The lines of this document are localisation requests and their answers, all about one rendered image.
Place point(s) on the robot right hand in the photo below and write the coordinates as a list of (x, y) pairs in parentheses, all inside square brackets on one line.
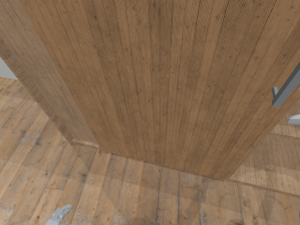
[(295, 119)]

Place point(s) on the wardrobe door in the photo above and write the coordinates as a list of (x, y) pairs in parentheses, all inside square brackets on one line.
[(21, 37), (185, 84)]

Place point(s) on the handle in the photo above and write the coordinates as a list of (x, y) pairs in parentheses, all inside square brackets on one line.
[(280, 96)]

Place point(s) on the robot left hand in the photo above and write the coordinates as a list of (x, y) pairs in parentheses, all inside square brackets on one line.
[(59, 215)]

